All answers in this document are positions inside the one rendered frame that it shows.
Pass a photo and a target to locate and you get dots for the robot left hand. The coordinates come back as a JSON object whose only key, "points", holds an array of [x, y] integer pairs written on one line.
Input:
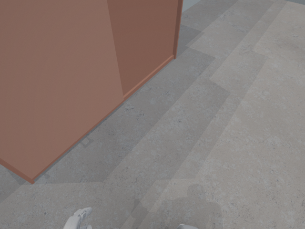
{"points": [[75, 221]]}

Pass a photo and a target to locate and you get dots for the wardrobe door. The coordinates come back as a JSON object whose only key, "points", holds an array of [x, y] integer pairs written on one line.
{"points": [[143, 33], [59, 77]]}

